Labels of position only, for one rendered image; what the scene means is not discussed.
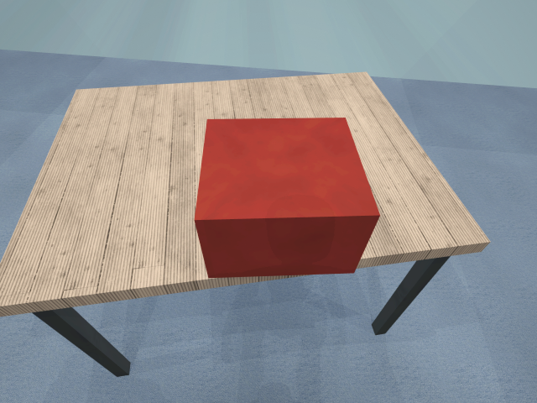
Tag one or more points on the table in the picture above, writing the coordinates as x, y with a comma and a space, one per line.
111, 216

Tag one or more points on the carton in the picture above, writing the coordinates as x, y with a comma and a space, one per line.
282, 196

